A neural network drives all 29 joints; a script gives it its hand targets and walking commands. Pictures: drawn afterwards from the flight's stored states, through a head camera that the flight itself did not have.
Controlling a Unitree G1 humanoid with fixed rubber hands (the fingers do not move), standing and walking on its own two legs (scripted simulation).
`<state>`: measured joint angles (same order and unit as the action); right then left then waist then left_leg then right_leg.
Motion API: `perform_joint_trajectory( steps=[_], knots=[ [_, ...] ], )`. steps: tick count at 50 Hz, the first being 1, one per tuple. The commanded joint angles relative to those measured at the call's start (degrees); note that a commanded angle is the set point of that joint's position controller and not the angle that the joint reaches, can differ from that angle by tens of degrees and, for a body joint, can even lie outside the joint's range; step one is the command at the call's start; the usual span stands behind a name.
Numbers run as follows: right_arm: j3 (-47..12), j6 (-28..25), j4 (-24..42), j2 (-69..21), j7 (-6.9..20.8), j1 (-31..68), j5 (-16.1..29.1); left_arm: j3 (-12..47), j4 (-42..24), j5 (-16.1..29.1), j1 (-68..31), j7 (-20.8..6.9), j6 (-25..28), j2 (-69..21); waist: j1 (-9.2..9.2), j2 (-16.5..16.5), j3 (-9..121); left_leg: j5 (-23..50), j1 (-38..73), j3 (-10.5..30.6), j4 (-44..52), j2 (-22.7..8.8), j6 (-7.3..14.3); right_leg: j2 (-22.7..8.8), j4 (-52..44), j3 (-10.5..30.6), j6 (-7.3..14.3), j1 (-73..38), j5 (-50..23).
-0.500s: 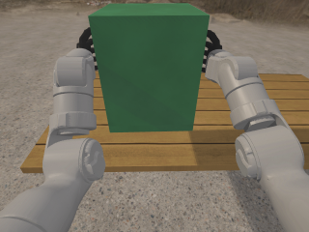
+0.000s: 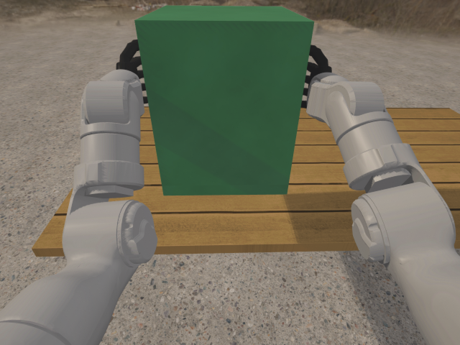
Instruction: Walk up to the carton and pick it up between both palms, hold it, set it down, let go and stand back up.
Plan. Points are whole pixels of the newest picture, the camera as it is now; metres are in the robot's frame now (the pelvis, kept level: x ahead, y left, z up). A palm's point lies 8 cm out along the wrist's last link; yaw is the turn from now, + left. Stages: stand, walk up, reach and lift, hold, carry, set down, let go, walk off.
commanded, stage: hold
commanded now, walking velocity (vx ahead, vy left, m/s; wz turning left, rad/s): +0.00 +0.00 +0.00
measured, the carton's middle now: (224, 97) +0.40 +0.01 +0.31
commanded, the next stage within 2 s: set down in 1.36 s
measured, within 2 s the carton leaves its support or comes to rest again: neither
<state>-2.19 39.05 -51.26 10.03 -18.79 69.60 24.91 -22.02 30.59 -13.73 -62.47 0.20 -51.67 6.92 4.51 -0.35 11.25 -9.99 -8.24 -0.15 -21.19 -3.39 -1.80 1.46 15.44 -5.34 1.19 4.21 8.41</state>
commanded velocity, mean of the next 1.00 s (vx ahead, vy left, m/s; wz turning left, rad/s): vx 0.00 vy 0.00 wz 0.00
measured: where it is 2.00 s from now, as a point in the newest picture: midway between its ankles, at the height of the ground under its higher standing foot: outside the picture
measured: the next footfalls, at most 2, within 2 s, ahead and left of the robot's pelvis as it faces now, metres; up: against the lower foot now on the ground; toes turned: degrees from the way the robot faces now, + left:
none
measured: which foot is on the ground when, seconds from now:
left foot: down 0.00-1.00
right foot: down 0.00-1.00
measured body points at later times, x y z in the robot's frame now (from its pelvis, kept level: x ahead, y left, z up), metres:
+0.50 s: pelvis +0.00 +0.00 +0.00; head -0.09 +0.02 +0.44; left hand +0.39 +0.16 +0.33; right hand +0.38 -0.13 +0.33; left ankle +0.02 +0.14 -0.75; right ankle +0.00 -0.10 -0.75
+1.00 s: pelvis +0.00 +0.00 +0.00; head -0.10 +0.02 +0.44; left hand +0.39 +0.16 +0.33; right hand +0.38 -0.13 +0.33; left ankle +0.02 +0.14 -0.75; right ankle +0.00 -0.10 -0.75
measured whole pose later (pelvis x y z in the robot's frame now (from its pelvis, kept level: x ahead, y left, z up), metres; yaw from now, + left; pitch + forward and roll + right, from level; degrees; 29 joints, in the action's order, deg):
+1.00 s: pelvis +0.00 +0.00 +0.00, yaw +0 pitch -3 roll -1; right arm -2.3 38.9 -52.3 10.3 -18.6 70.2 25.2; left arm -21.6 31.9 -13.2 -63.1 0.6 -51.0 7.2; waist 4.6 -0.3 11.5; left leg -10.1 -8.7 0.1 -21.4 -3.2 -1.7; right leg 1.4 15.0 -5.4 1.1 4.3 8.2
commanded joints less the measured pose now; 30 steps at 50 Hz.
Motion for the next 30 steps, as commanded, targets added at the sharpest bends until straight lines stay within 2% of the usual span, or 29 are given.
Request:
perform_joint_trajectory(
  steps=[1,10,20,30],
  knots=[
    [-5.7,-2.6,18.8,-35.7,8.4,48.4,9.0,16.8,-3.3,10.8,-43.3,-7.7,3.9,-33.5,-0.03,-1.5,15.1,7.7,1.6,0.9,1.8,5.8,-0.5,3.1,-0.8,5.0,-4.1,-6.2,-7.8],
    [-4.4,-2.9,17.0,-34.1,8.3,48.2,8.5,15.9,-1.3,10.8,-43.4,-8.2,4.6,-33.3,0.68,-2.3,15.1,8.1,1.2,1.3,2.0,5.6,-1.1,3.0,-0.9,5.1,-3.5,-6.6,-8.1],
    [-5.5,-3.0,18.3,-34.1,8.7,47.9,9.6,17.5,-4.3,11.5,-43.6,-7.5,4.6,-34.6,0.75,-3.4,16.5,11.2,2.2,1.7,1.3,5.4,-1.8,3.7,-0.3,4.7,-3.4,-7.1,-9.5],
    [-6.3,-2.8,19.2,-34.8,8.9,47.7,10.1,18.2,-5.8,11.6,-43.2,-6.9,4.2,-34.9,0.42,-3.0,16.7,11.8,2.8,1.6,0.9,5.4,-1.7,3.9,-0.1,4.7,-3.7,-7.0,-10.2]
  ],
)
